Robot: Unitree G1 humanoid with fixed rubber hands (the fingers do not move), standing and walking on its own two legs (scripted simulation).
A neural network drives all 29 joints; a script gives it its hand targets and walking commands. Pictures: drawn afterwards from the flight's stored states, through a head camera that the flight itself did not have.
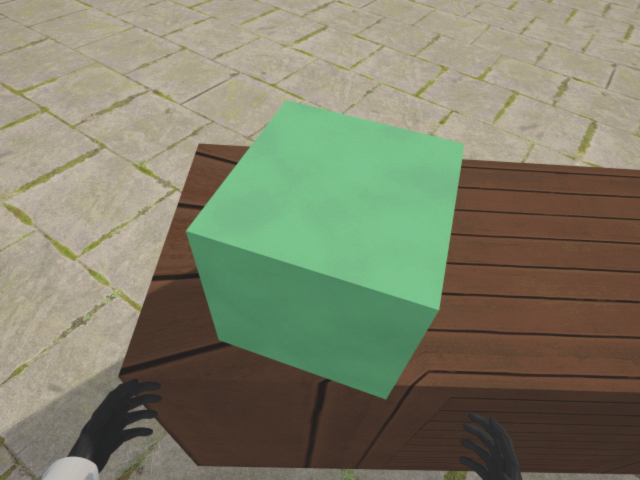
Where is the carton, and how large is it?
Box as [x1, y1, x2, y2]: [186, 100, 463, 398]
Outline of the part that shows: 286,100 186,230 218,338 225,342 377,396 386,398 439,307 463,143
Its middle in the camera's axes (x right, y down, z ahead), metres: +0.02 +0.01 +0.59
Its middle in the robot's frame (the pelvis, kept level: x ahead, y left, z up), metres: +0.43 -0.01 +0.02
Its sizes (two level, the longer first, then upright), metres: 0.289 0.274 0.263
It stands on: a pedestal, 0.66 m high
